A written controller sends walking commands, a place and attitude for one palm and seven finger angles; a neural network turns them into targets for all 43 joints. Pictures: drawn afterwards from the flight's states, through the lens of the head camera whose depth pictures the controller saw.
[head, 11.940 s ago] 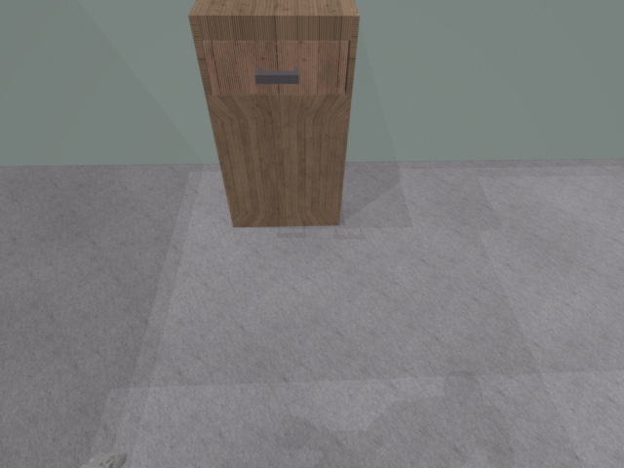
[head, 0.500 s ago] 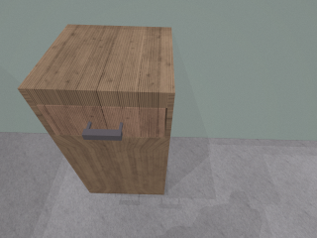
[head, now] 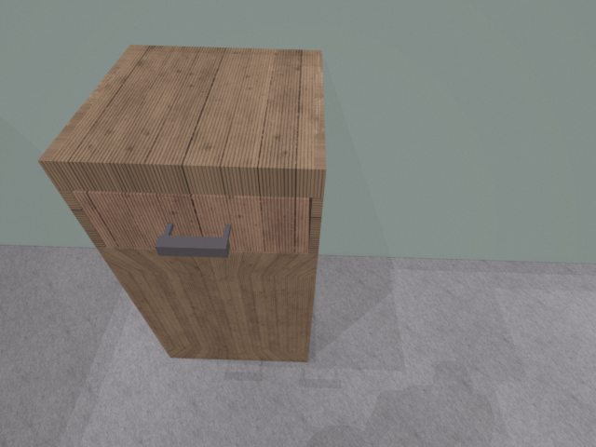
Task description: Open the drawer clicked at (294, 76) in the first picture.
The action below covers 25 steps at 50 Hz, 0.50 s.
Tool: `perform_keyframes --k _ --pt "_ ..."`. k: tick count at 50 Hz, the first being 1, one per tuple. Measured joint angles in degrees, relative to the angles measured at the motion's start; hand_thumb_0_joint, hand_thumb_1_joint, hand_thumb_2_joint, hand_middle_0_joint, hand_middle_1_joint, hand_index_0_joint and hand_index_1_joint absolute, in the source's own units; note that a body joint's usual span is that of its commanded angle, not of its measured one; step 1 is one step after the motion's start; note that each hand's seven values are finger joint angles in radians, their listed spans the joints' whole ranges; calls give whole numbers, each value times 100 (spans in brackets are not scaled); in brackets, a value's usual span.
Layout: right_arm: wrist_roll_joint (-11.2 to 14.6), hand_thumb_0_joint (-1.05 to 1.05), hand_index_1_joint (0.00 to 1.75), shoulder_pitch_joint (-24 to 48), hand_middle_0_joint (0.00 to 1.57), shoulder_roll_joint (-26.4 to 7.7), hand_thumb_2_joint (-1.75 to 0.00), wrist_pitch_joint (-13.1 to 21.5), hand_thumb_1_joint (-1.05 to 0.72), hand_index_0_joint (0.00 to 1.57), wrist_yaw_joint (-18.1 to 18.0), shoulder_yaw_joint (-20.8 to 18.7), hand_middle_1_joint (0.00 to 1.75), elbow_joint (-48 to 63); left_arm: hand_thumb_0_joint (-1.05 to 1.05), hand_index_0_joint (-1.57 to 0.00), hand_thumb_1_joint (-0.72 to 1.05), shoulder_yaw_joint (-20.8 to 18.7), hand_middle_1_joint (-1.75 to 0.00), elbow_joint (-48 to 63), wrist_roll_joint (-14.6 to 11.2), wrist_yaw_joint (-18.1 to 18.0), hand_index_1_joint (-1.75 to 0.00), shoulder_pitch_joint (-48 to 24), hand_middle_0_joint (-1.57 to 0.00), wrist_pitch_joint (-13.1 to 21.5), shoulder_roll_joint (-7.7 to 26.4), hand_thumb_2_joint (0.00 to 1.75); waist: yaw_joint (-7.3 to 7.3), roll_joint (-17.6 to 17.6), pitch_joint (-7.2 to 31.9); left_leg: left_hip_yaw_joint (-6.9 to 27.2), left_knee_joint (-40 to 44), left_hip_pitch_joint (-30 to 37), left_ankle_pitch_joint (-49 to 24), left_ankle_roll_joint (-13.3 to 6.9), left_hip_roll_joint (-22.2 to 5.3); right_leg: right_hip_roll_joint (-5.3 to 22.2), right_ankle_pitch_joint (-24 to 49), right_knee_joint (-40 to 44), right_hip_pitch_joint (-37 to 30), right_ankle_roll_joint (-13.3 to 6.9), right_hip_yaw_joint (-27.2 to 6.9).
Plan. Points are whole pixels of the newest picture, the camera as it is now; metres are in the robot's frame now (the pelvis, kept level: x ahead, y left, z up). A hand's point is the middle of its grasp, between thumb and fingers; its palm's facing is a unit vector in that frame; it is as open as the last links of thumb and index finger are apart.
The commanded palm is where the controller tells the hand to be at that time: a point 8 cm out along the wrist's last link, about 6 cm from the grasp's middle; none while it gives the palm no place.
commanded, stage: come to a stop and stand still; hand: left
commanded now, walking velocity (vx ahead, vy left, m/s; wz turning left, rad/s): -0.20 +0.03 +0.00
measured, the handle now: (196, 237) +0.48 +0.23 -0.06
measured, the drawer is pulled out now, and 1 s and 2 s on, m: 0.00 0.00 0.00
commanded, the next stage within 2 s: look again from close up in 1.04 s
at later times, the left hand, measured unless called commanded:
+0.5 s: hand out of the picture -0.04 +0.16 -0.18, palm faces +0.05 -0.99 -0.15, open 7.3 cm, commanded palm none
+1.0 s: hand out of the picture +0.05 +0.24 -0.18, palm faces +0.01 -0.97 -0.24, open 7.3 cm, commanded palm none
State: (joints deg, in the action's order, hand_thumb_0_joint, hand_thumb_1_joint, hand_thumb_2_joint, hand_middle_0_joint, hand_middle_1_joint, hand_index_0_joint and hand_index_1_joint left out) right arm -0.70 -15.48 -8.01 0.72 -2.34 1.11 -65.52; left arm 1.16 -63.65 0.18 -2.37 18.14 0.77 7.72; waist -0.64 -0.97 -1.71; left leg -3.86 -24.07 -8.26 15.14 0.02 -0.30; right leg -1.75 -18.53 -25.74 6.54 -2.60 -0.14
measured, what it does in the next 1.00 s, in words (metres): shifts its weight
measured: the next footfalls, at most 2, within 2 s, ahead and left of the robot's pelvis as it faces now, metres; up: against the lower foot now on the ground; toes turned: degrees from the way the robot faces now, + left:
none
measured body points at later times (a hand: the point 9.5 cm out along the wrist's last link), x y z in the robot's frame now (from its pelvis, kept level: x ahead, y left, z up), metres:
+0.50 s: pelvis -0.01 +0.00 +0.00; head +0.00 +0.01 +0.44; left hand -0.04 +0.22 -0.17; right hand -0.04 -0.22 -0.16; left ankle -0.03 +0.12 -0.74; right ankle -0.05 -0.09 -0.74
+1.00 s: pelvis +0.02 +0.06 -0.01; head +0.03 +0.05 +0.44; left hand +0.05 +0.29 -0.16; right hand +0.02 -0.17 -0.17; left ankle -0.02 +0.12 -0.74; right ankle -0.05 -0.09 -0.74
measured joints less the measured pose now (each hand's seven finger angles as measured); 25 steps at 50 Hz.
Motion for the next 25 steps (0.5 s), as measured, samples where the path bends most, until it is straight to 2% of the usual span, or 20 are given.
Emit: perform_keyframes --k 7,12,20,25 --pt "-4 1 30 187 20 -79 -89 -88 -92 20 8 -110 30 271 0 -20 91 -82 -29 234 15 -42 -30 -146 -20 -65 71 90 -17 16 -126 -53 -212 -264 -46 26 -32 -22 -9 -342 343 -32 -40" --pt "-18 0 30 221 20 -123 -89 -87 -92 20 56 -112 30 274 0 -20 91 -61 -29 211 29 -7 -30 -203 -20 -32 148 90 16 62 -40 -9 -196 -296 -124 42 -59 -49 73 -283 342 -53 3" --pt "-86 0 30 -129 20 -101 -89 -128 -92 20 152 -78 30 172 0 -20 91 -90 -29 202 54 96 -30 -4 -20 -50 122 90 4 73 139 113 -487 -439 73 -10 -129 -124 53 -195 280 -84 111" --pt "-75 0 30 -394 20 9 -89 -41 -92 20 112 -38 30 70 0 -20 91 -112 -29 90 43 112 -30 161 -20 -69 69 90 -3 -83 93 58 -512 -397 200 -14 -57 -48 -118 -329 300 -24 56"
